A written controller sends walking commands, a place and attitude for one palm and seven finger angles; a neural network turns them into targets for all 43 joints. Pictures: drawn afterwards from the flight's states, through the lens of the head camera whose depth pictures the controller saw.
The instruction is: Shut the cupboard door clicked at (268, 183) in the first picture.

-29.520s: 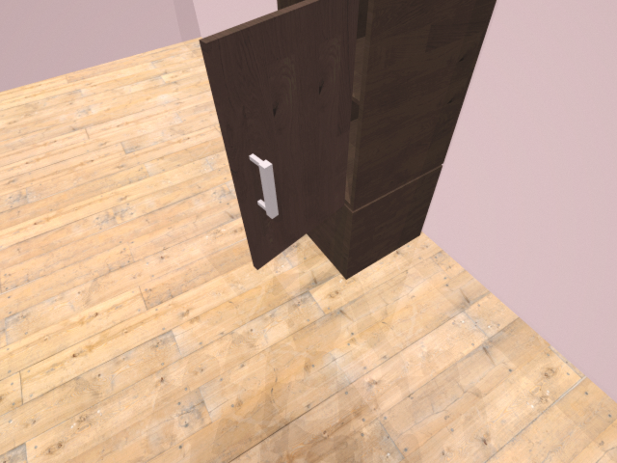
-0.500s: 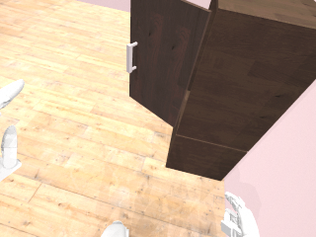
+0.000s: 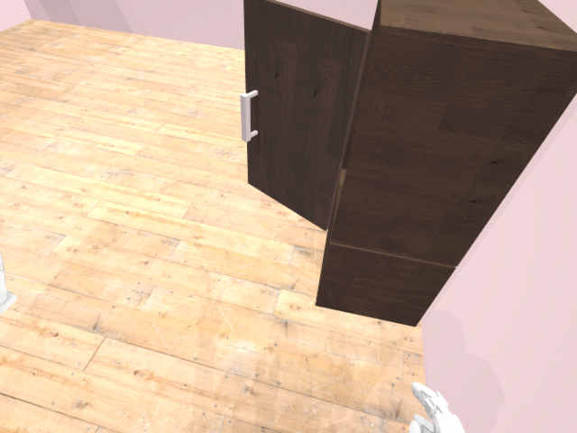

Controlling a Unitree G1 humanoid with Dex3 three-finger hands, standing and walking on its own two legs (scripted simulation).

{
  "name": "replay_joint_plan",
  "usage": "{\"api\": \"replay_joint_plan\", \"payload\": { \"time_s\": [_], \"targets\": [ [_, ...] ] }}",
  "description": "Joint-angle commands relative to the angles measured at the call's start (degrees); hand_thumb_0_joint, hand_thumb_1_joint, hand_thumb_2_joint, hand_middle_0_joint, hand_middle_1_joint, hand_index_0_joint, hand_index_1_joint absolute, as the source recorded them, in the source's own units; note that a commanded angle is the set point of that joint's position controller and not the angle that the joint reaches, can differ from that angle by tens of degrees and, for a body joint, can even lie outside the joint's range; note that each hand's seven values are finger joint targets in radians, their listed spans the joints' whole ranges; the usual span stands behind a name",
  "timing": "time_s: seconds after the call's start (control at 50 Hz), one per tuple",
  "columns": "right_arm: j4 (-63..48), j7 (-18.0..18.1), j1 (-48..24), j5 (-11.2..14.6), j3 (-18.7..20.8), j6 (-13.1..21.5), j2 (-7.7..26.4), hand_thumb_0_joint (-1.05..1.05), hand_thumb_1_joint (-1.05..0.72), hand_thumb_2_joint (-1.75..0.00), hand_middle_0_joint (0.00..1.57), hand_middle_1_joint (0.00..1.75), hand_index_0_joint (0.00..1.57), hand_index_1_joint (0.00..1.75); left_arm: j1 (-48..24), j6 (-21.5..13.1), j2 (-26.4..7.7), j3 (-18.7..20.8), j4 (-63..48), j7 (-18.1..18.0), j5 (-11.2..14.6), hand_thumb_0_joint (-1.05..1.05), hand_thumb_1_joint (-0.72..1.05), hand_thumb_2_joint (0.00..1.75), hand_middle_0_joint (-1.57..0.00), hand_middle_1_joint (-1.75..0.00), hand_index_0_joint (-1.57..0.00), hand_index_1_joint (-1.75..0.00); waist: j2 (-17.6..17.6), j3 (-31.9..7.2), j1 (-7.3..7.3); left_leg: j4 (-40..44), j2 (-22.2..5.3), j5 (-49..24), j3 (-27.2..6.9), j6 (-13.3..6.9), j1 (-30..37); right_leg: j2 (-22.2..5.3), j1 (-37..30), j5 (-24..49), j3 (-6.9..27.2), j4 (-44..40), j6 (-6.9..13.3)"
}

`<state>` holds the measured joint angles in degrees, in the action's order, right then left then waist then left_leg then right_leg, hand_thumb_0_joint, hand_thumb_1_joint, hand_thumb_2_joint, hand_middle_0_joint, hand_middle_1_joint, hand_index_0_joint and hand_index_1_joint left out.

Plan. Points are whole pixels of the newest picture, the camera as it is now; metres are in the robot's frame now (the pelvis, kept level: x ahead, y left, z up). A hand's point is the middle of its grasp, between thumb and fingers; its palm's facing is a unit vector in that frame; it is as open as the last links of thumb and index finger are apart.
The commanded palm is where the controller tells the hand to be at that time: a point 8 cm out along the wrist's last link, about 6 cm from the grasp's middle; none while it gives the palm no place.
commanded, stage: stop stepping back and stand still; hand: left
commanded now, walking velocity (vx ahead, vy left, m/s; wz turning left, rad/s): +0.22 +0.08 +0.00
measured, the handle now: (250, 116) +0.95 +0.13 -0.05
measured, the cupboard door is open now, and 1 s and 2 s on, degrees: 62 62 62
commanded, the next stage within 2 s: let the arm hang, fingers relaxed in 0.82 s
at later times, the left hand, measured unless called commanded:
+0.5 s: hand out of the picture +0.23 +0.29 +0.21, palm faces +0.40 -0.72 -0.56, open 7.4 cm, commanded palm +0.17 +0.33 +0.18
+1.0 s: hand (41, 277) +0.27 +0.32 +0.10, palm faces +0.26 -0.82 -0.52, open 7.4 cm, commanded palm none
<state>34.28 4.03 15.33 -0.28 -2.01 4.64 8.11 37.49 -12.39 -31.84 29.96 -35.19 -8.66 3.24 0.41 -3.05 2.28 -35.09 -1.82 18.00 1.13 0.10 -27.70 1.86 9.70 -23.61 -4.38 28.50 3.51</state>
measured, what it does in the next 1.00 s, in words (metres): steps on the spot: left foot, then right foot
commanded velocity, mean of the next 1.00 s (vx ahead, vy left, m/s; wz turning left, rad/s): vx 0.01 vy -0.02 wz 0.00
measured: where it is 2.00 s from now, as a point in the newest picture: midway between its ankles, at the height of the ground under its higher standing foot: outside the picture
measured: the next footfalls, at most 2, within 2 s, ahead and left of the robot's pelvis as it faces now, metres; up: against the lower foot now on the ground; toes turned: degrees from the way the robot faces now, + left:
left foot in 0.22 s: +0.11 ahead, +0.16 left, +0.00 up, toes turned +8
right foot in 0.44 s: +0.06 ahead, -0.07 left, +0.00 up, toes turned -4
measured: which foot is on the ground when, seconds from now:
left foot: up 0.00-0.20, down 0.22-1.00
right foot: down 0.00-0.26, up 0.28-0.42, down 0.44-1.00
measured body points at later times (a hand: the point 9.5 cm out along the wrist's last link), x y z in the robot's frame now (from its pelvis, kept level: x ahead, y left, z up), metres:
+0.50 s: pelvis +0.03 +0.03 +0.00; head +0.05 +0.04 +0.45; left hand +0.21 +0.33 +0.24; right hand +0.19 -0.17 -0.08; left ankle +0.07 +0.16 -0.73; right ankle +0.02 -0.07 -0.73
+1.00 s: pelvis +0.05 +0.06 +0.00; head +0.05 +0.04 +0.45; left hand +0.26 +0.36 +0.13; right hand +0.23 -0.19 -0.08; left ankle +0.07 +0.16 -0.73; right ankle +0.02 -0.07 -0.73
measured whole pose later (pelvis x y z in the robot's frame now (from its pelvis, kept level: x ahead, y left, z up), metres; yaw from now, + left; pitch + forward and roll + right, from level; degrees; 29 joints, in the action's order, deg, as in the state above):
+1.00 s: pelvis +0.05 +0.06 +0.00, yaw +0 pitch +2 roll -1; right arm 38.3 0.2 8.4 0.6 0.0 5.1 16.2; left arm 21.2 -6.2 -25.5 14.6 -9.1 -3.8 -0.2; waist -2.9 -3.0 -0.6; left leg -32.3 -3.4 15.0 7.3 -1.2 -19.1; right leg -1.2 13.1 -17.8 -4.2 29.2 -0.5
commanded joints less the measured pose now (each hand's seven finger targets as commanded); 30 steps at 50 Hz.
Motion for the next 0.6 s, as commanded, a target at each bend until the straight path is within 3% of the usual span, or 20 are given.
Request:
{"api": "replay_joint_plan", "payload": {
  "time_s": [0.0,0.02,0.04,0.08,0.12,0.16,0.18,0.2,0.22,0.24,0.26,0.28,0.3,0.34,0.36,0.4,0.42,0.5,0.54,0.58],
  "targets": [
    [-5.2,0.4,-4.6,0.3,4.9,1.0,10.9,0.0,-0.9,-0.9,0.2,0.3,0.2,0.3,-6.5,-0.6,-1.4,2.4,3.4,-2.2,0.3,0.0,0.9,0.9,-0.2,-0.3,-0.2,-0.3,11.4,5.1,-1.49,-27.3,-1.1,4.2,-2.1,0.6,-15.8,-22.4,0.5,-6.1,31.1,-18.1,11.6],
    [-4.9,0.2,-4.5,0.4,4.5,1.4,10.8,0.0,-0.9,-0.9,0.2,0.3,0.2,0.3,-9.0,-0.6,-0.4,0.7,6.4,-2.1,0.2,0.0,0.9,0.9,-0.2,-0.3,-0.2,-0.3,11.1,5.6,-1.48,-25.8,-2.9,5.1,-3.9,0.2,-16.5,-21.7,-0.5,-2.7,27.6,-15.5,10.5],
    [-4.9,0.0,-4.5,0.4,3.8,1.3,10.4,0.0,-0.9,-0.9,0.2,0.3,0.2,0.3,-12.4,-0.2,0.7,-1.4,10.1,-2.0,-0.2,0.0,0.9,0.9,-0.2,-0.3,-0.2,-0.3,9.7,6.7,-1.08,-21.8,-4.3,4.6,-4.0,0.0,-11.4,-19.4,5.5,-7.3,21.2,-14.6,7.7],
    [-4.4,0.9,-6.8,0.6,3.8,1.3,10.6,0.0,-0.9,-0.9,0.2,0.3,0.2,0.3,-23.8,0.7,2.9,-7.6,11.7,-1.6,-1.6,0.0,0.9,0.9,-0.2,-0.3,-0.2,-0.3,10.5,10.6,-0.56,-11.4,-3.9,2.9,-0.1,-0.8,1.9,-16.1,16.6,-12.7,13.7,-14.1,5.0],
    [-4.6,2.0,-7.8,0.5,3.9,2.0,10.6,0.0,-0.9,-0.9,0.2,0.3,0.2,0.3,-30.4,0.8,2.7,-10.6,8.9,-2.0,-2.3,0.0,0.9,0.9,-0.2,-0.3,-0.2,-0.3,9.2,10.7,-0.73,-5.1,-0.4,0.7,5.7,-1.3,11.5,-13.0,19.8,-13.0,9.6,-13.2,3.7],
    [-5.4,2.8,-8.5,0.6,4.7,3.1,11.5,0.0,-0.9,-0.9,0.2,0.3,0.2,0.3,-35.3,0.3,0.0,-10.4,-1.2,-2.5,-2.7,0.0,0.9,0.9,-0.2,-0.3,-0.2,-0.3,4.5,9.1,-0.86,-0.1,0.8,0.5,6.2,-1.3,16.3,-11.5,18.3,-9.2,8.3,-9.0,2.9],
    [-5.7,2.9,-8.3,0.4,4.8,3.7,11.5,0.0,-0.9,-0.9,0.2,0.3,0.2,0.3,-33.6,-0.3,-1.7,-8.4,-5.5,-2.7,-2.8,0.0,0.9,0.9,-0.2,-0.3,-0.2,-0.3,-0.1,8.0,-0.91,3.6,-0.7,1.7,3.6,-2.1,18.6,-10.3,17.7,-4.6,7.2,-4.3,1.9],
    [-6.1,2.9,-7.9,0.4,4.9,4.2,12.3,0.0,-0.9,-0.9,0.2,0.3,0.2,0.3,-31.5,-1.1,-3.3,-5.6,-10.8,-2.8,-2.5,0.0,0.9,0.9,-0.2,-0.3,-0.2,-0.3,-7.9,5.7,-0.66,9.0,-5.0,0.7,-4.4,-4.1,20.6,-6.9,17.6,1.9,4.4,4.5,-0.4],
    [-7.3,2.6,-7.7,0.5,4.9,4.6,12.7,0.0,-0.9,-0.9,0.2,0.3,0.2,0.3,-28.9,-2.1,-5.4,-2.0,-16.3,-3.2,-2.3,0.0,0.9,0.9,-0.2,-0.3,-0.2,-0.3,-17.7,2.3,-0.98,13.7,-11.8,-6.7,-14.9,-6.5,23.5,-2.5,18.3,3.8,0.5,14.3,-3.3],
    [-6.9,1.9,-7.1,0.1,4.1,5.3,10.1,0.0,-0.9,-0.9,0.2,0.3,0.2,0.3,-23.7,-3.5,-6.5,0.3,-17.8,-3.0,-1.7,0.0,0.9,0.9,-0.2,-0.3,-0.2,-0.3,-19.7,-1.1,-1.1,18.9,-14.3,-8.0,-19.2,-7.2,24.1,-1.3,17.0,-5.5,1.9,19.2,-3.4],
    [-6.9,1.7,-7.1,-0.7,4.1,5.8,10.0,0.0,-0.9,-0.9,0.2,0.3,0.2,0.3,-20.1,-3.9,-10.3,4.5,-19.7,-2.8,-1.5,0.0,0.9,0.9,-0.2,-0.3,-0.2,-0.3,-22.8,-0.6,-1.49,21.8,-15.8,-7.8,-22.3,-7.9,19.8,-2.1,15.6,-8.0,3.6,23.6,-3.6],
    [-6.6,1.0,-7.6,-0.9,3.9,6.2,8.8,0.0,-0.9,-0.9,0.2,0.3,0.2,0.3,-16.2,-3.9,-8.5,4.8,-19.0,-2.8,-1.3,0.0,0.9,0.9,-0.2,-0.3,-0.2,-0.3,-19.3,-0.7,-1.94,22.3,-16.5,-6.5,-20.9,-8.3,16.2,-2.8,13.3,-6.3,4.7,24.5,-3.7],
    [-6.5,0.4,-7.6,-0.7,3.8,6.3,8.8,0.0,-0.9,-0.9,0.2,0.3,0.2,0.3,-13.4,-4.2,-7.9,5.7,-19.6,-2.8,-0.9,0.0,0.9,0.9,-0.2,-0.3,-0.2,-0.3,-18.7,-1.5,-2.33,20.4,-15.5,-9.8,-16.1,-7.6,16.0,-3.2,11.1,-4.4,4.5,20.1,-3.7],
    [-6.3,-0.6,-7.2,-0.1,3.6,6.3,8.8,0.0,-0.9,-0.9,0.2,0.3,0.2,0.3,-6.6,-3.9,-5.9,6.5,-16.2,-2.7,0.0,0.0,0.9,0.9,-0.2,-0.3,-0.2,-0.3,-19.3,-4.3,-2.51,15.7,-12.4,-14.3,-5.2,-4.4,16.6,-2.1,5.6,-0.2,1.3,8.3,-4.2],
    [-6.5,-1.0,-6.1,0.2,3.8,6.4,9.1,0.0,-0.9,-0.9,0.2,0.3,0.2,0.3,-2.2,-3.5,-4.9,6.9,-12.6,-2.4,0.3,0.0,0.9,0.9,-0.2,-0.3,-0.2,-0.3,-17.5,-5.6,-2.36,13.9,-10.8,-14.6,-2.2,-2.8,17.2,-1.0,3.3,2.8,-0.4,2.6,-4.4],
    [-7.5,-1.2,-5.2,0.8,3.9,5.1,9.7,0.0,-0.9,-0.9,0.2,0.3,0.2,0.3,0.5,-2.4,-3.1,6.1,-6.3,-1.8,0.6,0.0,0.9,0.9,-0.2,-0.3,-0.2,-0.3,-11.3,-4.9,-1.72,11.0,-9.5,-10.8,0.7,-1.5,10.8,-1.0,-3.3,11.0,0.0,-4.2,-4.4],
    [-7.4,-1.2,-4.9,0.9,4.1,4.3,9.9,0.0,-0.9,-0.9,0.2,0.3,0.2,0.3,0.4,-1.9,-2.8,5.9,-2.7,-1.6,0.6,0.0,0.9,0.9,-0.2,-0.3,-0.2,-0.3,-7.8,-4.4,-1.33,9.5,-8.5,-7.6,1.9,-0.9,8.2,-2.4,-4.7,14.1,2.6,-5.3,-3.8],
    [-6.6,-0.8,-4.3,1.6,4.4,2.0,10.0,0.0,-0.9,-0.9,0.2,0.3,0.2,0.3,-0.1,1.2,0.3,1.8,7.0,-1.2,1.2,0.0,0.9,0.9,-0.2,-0.3,-0.2,-0.3,6.8,-2.6,-0.74,4.7,-4.6,-3.6,2.0,0.1,10.5,-8.4,2.4,19.8,11.9,-7.7,-1.2],
    [-6.4,-0.3,-5.0,1.6,4.3,1.2,10.0,0.0,-0.9,-0.9,0.2,0.3,0.2,0.3,-2.9,1.8,-0.3,0.5,6.1,-1.3,1.0,0.0,0.9,0.9,-0.2,-0.3,-0.2,-0.3,9.5,-3.0,-0.63,4.0,-4.2,-7.2,1.8,-0.3,12.6,-9.3,3.0,24.6,11.4,-7.5,-1.3],
    [-6.3,0.5,-6.5,1.6,3.9,1.3,9.7,0.0,-0.9,-0.9,0.2,0.3,0.2,0.3,-7.5,1.8,-0.6,-1.2,2.9,-1.4,0.1,0.0,0.9,0.9,-0.2,-0.3,-0.2,-0.3,7.0,-4.4,-0.91,5.5,-4.2,-11.8,1.9,-0.7,14.2,-8.8,1.2,31.6,9.3,-4.8,-2.0]
  ]
}}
